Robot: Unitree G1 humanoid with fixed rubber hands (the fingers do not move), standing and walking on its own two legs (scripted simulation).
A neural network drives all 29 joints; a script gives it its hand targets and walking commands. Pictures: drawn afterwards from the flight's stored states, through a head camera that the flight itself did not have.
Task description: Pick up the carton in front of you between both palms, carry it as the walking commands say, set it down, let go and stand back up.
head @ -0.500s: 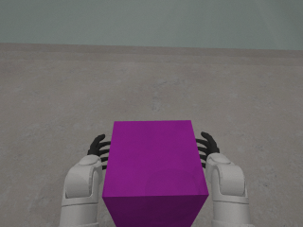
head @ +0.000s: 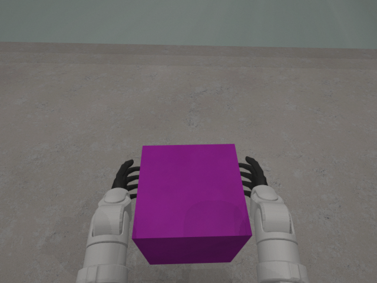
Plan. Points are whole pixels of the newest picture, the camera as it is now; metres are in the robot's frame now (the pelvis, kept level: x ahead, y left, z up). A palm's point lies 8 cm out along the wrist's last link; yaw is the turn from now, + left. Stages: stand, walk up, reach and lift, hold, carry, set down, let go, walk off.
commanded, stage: carry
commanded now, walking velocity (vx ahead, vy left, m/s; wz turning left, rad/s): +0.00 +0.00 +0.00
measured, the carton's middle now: (189, 208) +0.30 +0.00 -0.04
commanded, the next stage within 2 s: hold in 0.30 s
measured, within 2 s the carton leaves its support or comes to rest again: neither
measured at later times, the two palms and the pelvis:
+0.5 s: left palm (126, 199) +0.29 +0.13 +0.03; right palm (267, 198) +0.28 -0.17 +0.04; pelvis +0.00 +0.00 +0.01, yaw -4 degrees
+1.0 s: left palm (134, 190) +0.33 +0.13 -0.01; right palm (261, 204) +0.29 -0.17 +0.00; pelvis -0.02 +0.06 -0.01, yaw -8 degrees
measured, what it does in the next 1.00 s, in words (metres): shifts its weight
